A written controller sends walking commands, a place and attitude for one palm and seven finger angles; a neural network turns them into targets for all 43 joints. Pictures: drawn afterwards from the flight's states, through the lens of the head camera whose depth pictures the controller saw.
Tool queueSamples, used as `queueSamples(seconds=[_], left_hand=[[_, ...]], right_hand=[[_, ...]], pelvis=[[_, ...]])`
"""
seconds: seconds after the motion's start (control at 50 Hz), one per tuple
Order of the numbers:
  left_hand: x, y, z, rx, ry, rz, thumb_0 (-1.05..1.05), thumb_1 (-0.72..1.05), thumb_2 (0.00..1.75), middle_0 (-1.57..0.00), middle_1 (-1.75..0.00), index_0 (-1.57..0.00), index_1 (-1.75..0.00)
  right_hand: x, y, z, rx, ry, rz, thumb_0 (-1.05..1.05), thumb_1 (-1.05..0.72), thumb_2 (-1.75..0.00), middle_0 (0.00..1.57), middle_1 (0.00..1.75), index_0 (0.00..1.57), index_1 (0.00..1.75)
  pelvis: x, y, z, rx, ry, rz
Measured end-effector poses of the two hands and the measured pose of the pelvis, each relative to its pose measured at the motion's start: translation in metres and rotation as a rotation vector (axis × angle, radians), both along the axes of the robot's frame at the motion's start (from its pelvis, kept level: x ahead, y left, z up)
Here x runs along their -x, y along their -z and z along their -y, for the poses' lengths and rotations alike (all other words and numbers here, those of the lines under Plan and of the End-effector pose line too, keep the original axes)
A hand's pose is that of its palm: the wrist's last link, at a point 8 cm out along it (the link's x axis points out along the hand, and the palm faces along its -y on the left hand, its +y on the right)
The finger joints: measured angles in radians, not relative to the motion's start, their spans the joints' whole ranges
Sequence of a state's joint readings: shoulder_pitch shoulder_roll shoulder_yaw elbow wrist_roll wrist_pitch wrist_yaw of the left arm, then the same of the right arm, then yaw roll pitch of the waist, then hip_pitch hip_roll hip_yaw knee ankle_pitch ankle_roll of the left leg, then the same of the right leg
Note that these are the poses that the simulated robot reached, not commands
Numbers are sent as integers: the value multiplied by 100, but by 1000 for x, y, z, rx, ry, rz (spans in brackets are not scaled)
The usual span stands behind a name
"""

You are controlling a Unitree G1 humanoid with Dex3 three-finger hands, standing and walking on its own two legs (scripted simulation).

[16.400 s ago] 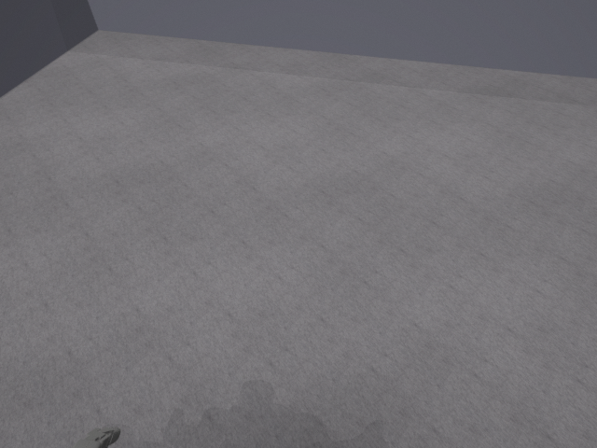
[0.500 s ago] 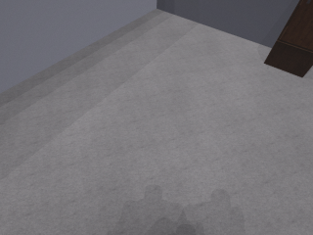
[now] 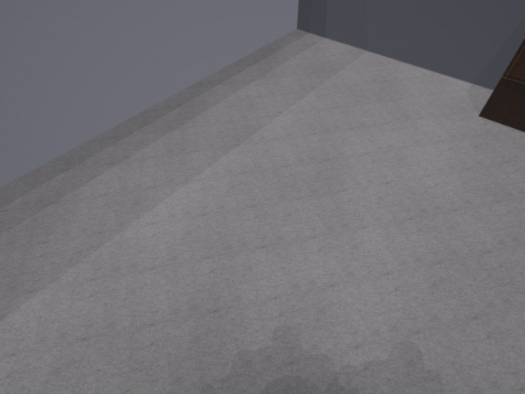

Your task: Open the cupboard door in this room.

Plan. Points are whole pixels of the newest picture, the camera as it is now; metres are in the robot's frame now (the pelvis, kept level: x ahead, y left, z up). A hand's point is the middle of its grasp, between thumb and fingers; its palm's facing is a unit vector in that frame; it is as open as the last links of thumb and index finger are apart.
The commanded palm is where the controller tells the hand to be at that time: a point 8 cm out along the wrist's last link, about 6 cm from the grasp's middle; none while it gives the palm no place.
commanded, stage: stand and wait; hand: left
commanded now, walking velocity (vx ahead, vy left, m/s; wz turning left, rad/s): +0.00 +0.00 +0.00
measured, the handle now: out of the picture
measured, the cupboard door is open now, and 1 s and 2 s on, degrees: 0 0 0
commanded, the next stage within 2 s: turn or walk to find it in 0.02 s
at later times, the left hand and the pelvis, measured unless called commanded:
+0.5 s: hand out of the picture -0.04 +0.20 -0.17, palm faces +0.19 -0.94 -0.27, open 7.4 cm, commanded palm none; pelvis -0.05 +0.00 +0.00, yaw +10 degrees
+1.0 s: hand out of the picture -0.12 +0.27 -0.18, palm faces +0.39 -0.89 -0.22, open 7.4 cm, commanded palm none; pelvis -0.09 +0.05 +0.01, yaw +22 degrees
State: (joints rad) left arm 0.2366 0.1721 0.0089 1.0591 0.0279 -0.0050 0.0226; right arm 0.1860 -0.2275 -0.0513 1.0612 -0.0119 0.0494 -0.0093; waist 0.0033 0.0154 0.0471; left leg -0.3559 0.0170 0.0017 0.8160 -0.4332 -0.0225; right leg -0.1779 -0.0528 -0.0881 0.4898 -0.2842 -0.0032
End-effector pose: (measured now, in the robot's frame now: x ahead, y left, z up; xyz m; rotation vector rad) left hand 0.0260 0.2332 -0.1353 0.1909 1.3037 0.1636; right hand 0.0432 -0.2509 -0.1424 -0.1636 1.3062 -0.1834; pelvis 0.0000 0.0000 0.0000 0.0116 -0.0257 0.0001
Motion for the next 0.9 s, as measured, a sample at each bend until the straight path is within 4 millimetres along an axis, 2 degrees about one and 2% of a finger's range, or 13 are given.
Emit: queueSamples(seconds=[0.14,0.26,0.34,0.44,0.54,0.62,0.7,0.8,0.9], left_hand=[[31,24,-8,67,-61,-60,0,91,90,-20,-30,-20,-30],[48,20,-19,51,-94,-89,0,91,90,-20,-30,-20,-30],[53,9,-21,15,-115,-58,0,91,90,-20,-30,-20,-30],[65,1,-16,-40,-147,6,0,91,90,-20,-30,-20,-30],[89,-5,-10,-40,-193,17,0,91,90,-20,-30,-20,-30],[106,-1,-9,-16,-218,7,0,91,90,-20,-30,-20,-30],[125,10,-17,15,-261,4,0,91,90,-20,-30,-20,-30],[156,33,-43,41,-334,-22,0,91,90,-20,-30,-20,-30],[170,24,-65,28,-374,-45,0,91,90,-20,-30,-20,-30]], right_hand=[[13,-5,-20,42,-48,-34,0,-91,-90,19,30,19,30],[18,-8,-40,13,-81,-36,0,-91,-90,20,30,20,30],[20,-3,-34,-4,-100,-32,0,-92,-90,20,30,20,30],[17,10,-16,-25,-129,-15,0,-92,-90,20,30,20,30],[5,3,-5,-7,-174,-4,0,-91,-90,20,30,20,30],[-4,-4,-7,17,-215,8,0,-91,-90,20,30,19,30],[-15,-11,-23,46,-281,12,0,-91,-90,19,30,19,30],[-30,-13,-57,78,-374,67,0,-91,-90,19,30,19,30],[-27,-28,-85,74,-417,92,0,-91,-90,20,30,20,30]], pelvis=[[9,7,-17,21,-29,1],[21,1,-17,19,-56,-14],[32,0,-11,21,-89,-29],[45,6,2,16,-138,-21],[55,2,4,0,-184,-6],[62,1,-1,-2,-222,-8],[70,4,-12,6,-263,-17],[82,16,-35,26,-315,-24],[90,3,-44,51,-343,-18]])
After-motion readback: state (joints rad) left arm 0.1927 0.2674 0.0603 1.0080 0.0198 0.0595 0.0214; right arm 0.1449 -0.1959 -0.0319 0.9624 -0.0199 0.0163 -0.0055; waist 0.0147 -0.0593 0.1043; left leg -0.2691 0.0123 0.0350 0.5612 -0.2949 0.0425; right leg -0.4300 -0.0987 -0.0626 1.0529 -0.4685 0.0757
